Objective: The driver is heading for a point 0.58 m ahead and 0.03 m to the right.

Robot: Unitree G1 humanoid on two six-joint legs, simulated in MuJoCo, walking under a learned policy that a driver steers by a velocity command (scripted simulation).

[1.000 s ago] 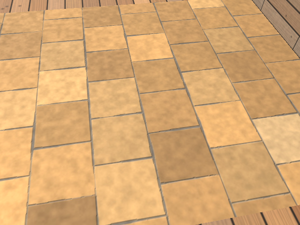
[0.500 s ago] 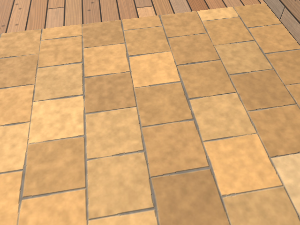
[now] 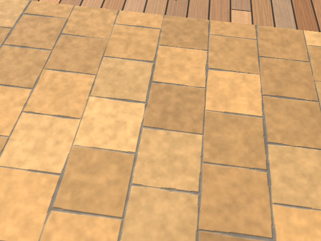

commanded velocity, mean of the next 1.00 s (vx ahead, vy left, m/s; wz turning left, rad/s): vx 0.03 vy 0.00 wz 0.17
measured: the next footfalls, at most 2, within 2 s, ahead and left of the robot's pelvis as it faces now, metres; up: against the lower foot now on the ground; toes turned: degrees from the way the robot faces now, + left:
right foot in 0.34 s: +0.14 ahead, -0.17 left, +0.00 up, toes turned +9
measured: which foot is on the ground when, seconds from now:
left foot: down 0.00-1.00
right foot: up 0.00-0.32, down 0.34-1.00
